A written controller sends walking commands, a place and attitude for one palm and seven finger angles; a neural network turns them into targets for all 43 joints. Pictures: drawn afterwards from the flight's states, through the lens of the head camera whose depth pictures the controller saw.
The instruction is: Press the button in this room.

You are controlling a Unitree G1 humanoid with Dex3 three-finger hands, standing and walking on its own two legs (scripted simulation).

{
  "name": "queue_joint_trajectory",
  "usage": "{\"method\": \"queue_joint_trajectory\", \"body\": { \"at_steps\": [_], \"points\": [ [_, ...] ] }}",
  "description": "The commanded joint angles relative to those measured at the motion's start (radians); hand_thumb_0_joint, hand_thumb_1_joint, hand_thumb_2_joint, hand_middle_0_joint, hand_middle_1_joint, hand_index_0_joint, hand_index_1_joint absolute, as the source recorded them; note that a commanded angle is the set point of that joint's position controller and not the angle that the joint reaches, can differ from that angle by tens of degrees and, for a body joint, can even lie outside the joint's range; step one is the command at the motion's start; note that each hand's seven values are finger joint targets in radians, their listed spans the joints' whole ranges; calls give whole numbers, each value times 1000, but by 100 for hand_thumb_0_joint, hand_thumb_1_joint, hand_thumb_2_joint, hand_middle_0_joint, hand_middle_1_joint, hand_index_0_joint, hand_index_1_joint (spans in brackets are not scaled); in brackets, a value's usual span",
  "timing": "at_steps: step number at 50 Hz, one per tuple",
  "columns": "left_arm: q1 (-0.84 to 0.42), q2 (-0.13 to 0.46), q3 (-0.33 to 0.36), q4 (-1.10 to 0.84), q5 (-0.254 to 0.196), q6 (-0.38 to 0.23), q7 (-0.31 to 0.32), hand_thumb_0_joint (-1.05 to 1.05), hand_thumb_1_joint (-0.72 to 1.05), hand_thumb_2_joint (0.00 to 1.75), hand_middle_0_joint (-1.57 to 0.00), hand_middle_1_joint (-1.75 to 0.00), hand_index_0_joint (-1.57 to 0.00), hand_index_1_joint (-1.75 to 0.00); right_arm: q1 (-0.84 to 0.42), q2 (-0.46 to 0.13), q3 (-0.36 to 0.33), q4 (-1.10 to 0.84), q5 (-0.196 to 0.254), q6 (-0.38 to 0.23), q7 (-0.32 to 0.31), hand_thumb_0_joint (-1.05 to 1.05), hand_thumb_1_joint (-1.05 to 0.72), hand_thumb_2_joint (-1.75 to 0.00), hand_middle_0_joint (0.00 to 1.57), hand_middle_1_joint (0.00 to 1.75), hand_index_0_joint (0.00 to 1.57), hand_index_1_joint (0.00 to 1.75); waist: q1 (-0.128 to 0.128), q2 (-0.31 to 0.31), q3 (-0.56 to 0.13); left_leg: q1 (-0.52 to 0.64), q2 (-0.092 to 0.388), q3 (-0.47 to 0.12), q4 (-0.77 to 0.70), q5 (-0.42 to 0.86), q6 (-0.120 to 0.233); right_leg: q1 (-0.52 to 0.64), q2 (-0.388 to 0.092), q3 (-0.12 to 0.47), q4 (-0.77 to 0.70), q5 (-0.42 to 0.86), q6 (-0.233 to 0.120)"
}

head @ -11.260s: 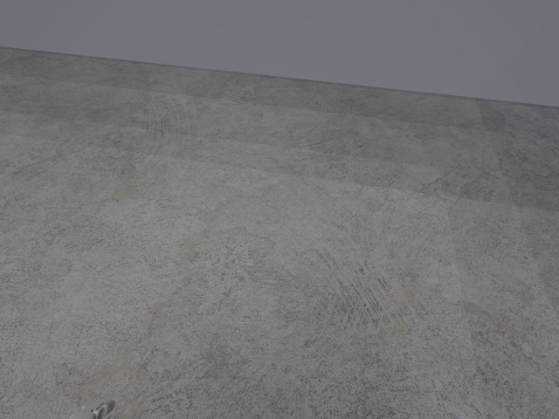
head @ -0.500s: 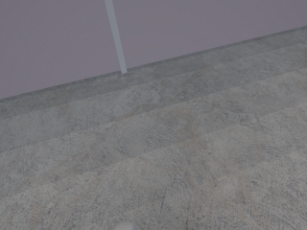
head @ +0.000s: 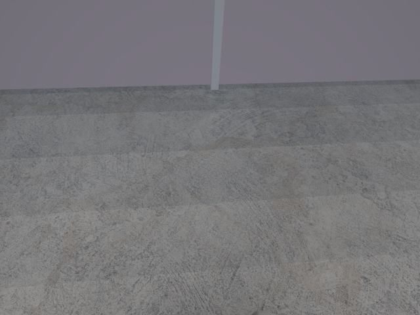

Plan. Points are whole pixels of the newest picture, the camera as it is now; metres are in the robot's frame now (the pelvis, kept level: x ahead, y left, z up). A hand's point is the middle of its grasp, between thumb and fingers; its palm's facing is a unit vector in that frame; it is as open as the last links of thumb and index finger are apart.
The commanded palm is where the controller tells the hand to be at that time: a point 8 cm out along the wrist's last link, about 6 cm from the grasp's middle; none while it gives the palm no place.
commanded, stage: turn or walk to find it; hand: left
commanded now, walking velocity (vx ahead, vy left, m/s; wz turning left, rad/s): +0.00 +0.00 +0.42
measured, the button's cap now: out of the picture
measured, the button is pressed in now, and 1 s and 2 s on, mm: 0 0 0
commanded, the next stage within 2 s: none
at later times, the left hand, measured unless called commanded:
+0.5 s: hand out of the picture -0.01 +0.14 -0.15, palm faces +0.26 -0.92 -0.28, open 7.3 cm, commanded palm none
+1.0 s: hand out of the picture -0.12 +0.20 -0.17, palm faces +0.44 -0.86 -0.25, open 7.4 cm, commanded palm none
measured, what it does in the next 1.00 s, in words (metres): steps on the spot, turning left: right foot, then left foot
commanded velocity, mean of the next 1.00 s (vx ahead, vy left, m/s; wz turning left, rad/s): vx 0.00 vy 0.00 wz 0.42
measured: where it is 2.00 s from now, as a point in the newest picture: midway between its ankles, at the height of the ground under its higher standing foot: outside the picture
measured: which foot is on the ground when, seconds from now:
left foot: down 0.00-0.18, up 0.20-0.70, down 0.72-1.00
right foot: up 0.00-0.14, down 0.16-0.72, up 0.74-1.00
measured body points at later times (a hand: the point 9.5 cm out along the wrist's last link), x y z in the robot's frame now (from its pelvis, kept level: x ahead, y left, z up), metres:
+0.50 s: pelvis -0.03 -0.06 +0.00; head +0.00 -0.10 +0.45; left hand -0.03 +0.18 -0.13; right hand +0.05 -0.31 -0.17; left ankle -0.10 +0.11 -0.65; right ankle -0.01 -0.14 -0.74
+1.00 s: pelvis -0.08 -0.02 +0.00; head -0.05 +0.00 +0.45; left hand -0.14 +0.24 -0.15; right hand +0.11 -0.20 -0.14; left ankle -0.10 +0.07 -0.74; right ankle -0.04 -0.17 -0.67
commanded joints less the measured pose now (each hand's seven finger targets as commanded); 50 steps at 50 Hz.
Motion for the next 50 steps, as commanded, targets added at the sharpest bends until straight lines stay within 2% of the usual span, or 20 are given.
{"method": "queue_joint_trajectory", "body": {
  "at_steps": [1, 5, 7, 8, 9, 10, 11, 13, 15, 23, 30, 32, 34, 35, 36, 37, 39, 42, 44, 50],
  "points": [
    [-46, 54, 10, -98, -6, -26, 6, 0, 90, 90, -20, -30, -20, -30, 71, -213, -67, -40, -9, -2, -15, 0, -90, -90, 20, 30, 20, 30, -47, 159, -83, 105, 264, -270, -99, 393, 142, -20, 15, 3, -117, -36, -9],
    [7, 53, 10, -91, -11, -36, 8, 0, 90, 90, -20, -30, -20, -30, 42, -209, -72, -53, -11, 5, -11, 0, -90, -90, 20, 30, 20, 30, -19, 185, -105, 22, 228, -299, -56, 380, 122, 137, 53, -17, -344, 33, -26],
    [78, 78, 18, -76, -9, -53, 11, 0, 90, 90, -20, -30, -20, -30, 31, -191, -73, -58, -1, 5, -8, 0, -90, -90, 20, 30, 20, 30, 21, 102, -140, -79, 165, -272, 36, 280, 60, 331, 34, -10, -600, 225, -32],
    [111, 143, 29, -73, 3, -65, 17, 0, 90, 90, -20, -30, -20, -30, 49, -139, -66, -65, 9, 3, -2, 0, -90, -90, 20, 30, 20, 30, 32, -73, -176, -231, 77, -181, 167, 59, -5, 487, -133, 138, -687, 258, -74],
    [121, 222, 44, -77, 13, -68, 22, 0, 90, 90, -20, -30, -20, -30, 27, -94, -56, -98, 7, 3, -1, 0, -90, -90, 20, 30, 20, 30, 47, -309, -130, -385, -50, -41, 387, -334, -65, 481, -363, 364, -703, 415, -188],
    [112, 211, 38, -91, 4, -62, 24, 0, 90, 90, -20, -30, -20, -30, 8, -143, -70, -95, 0, 15, -3, 0, -90, -90, 20, 30, 20, 30, 50, -205, -114, -340, -10, -84, 562, -372, -58, 333, -404, 332, -706, 428, -255],
    [42, 163, 40, -102, 2, -69, 28, 0, 90, 90, -20, -30, -20, -30, 38, -141, -73, -68, -7, 27, -2, 0, -90, -90, 20, 30, 20, 30, 11, -225, -82, -346, 14, -121, 656, -315, -57, 276, -347, 277, -730, 354, -250],
    [-41, 117, 22, -126, -1, -65, 25, 0, 90, 90, -20, -30, -20, -30, 75, -135, -77, -26, -8, 40, 9, 0, -90, -90, 20, 30, 20, 30, -31, -120, -22, -336, 32, -84, 766, -199, -70, 226, -253, 150, -714, 310, -204],
    [-29, 90, 13, -123, -2, -73, 20, 0, 90, 90, -20, -30, -20, -30, 112, -118, -72, -6, -8, 43, 16, 0, -90, -90, 20, 30, 20, 30, -36, -122, -29, -336, 33, -55, 789, -128, -87, 247, -203, 59, -699, 363, -179],
    [91, 109, 22, -73, 7, -74, 23, 0, 90, 90, -20, -30, -20, -30, 35, -112, -61, -11, -6, 46, 13, 0, -90, -90, 20, 30, 20, 30, 16, -136, -26, -338, 73, -17, 653, -159, -117, 336, -254, 28, -695, 409, -211],
    [127, 160, 37, -38, 17, -63, 20, 0, 90, 90, -20, -30, -20, -30, -24, -90, -37, -36, 9, 25, 10, 0, -90, -90, 20, 30, 20, 30, 45, -190, -78, -183, 67, 64, 338, -257, -89, 352, -297, 4, -619, 551, -248],
    [103, 166, 40, -29, 16, -59, 18, 0, 90, 90, -20, -30, -20, -30, 10, -92, -37, -33, 12, 17, 7, 0, -90, -90, 20, 30, 20, 30, 20, -181, -98, -106, 62, 83, 210, -206, -80, 336, -296, -20, -568, 553, -227],
    [75, 158, 40, -35, 3, -49, 15, 0, 90, 90, -20, -30, -20, -30, 86, -119, -41, -12, 8, 4, 8, 0, -90, -90, 20, 30, 20, 30, -30, -102, -129, 86, 67, 83, -18, 24, -65, 222, -248, -102, -448, 421, -145],
    [89, 113, 33, -50, -5, -41, 12, 0, 90, 90, -20, -30, -20, -30, 110, -190, -57, -10, 3, -5, 6, 0, -90, -90, 20, 30, 20, 30, -46, 98, -144, 198, 196, -104, -107, 111, -14, 66, -157, -154, -277, 221, -81],
    [63, 50, 13, -84, -6, -33, 7, 0, 90, 90, -20, -30, -20, -30, 131, -280, -77, -17, -2, -4, -1, 0, -90, -90, 20, 30, 20, 30, -62, 343, -100, 213, 408, -364, -161, 367, 88, -143, -40, -152, -85, -198, -18],
    [15, 73, 10, -94, 2, -21, 10, 0, 90, 90, -20, -30, -20, -30, 142, -294, -77, -11, -1, 7, -3, 0, -90, -90, 20, 30, 20, 30, -73, 248, -87, 124, 445, -320, -159, 339, 135, -101, -49, -63, 14, -198, -33],
    [-20, 74, 22, -74, 6, -9, 5, 0, 90, 90, -20, -30, -20, -30, 51, -241, -65, -25, -8, 4, -18, 0, -90, -90, 20, 30, 20, 30, -51, 269, -20, 17, 353, -286, -194, 140, 132, -118, -49, -14, 96, -101, -30],
    [47, 79, 25, -41, 7, -17, -9, 0, 90, 90, -20, -30, -20, -30, -29, -205, -47, -53, -3, -4, -19, 0, -90, -90, 20, 30, 20, 30, -3, 165, -23, 21, 266, -187, -171, 165, 106, -98, -27, -10, 118, 23, -22],
    [44, 76, 20, -41, 5, -20, -7, 0, 90, 90, -20, -30, -20, -30, 6, -205, -52, -49, 0, -10, -19, 0, -90, -90, 20, 30, 20, 30, -12, 121, -65, 79, 252, -183, -158, 235, 109, -103, -17, -4, 101, 43, -12],
    [-32, 58, 14, -89, -1, -26, 2, 0, 90, 90, -20, -30, -20, -30, 78, -206, -64, -38, -6, -7, -16, 0, -90, -90, 20, 30, 20, 30, -48, 146, -97, 145, 268, -261, -118, 343, 143, -89, 3, 9, -51, -24, -4]
  ]
}}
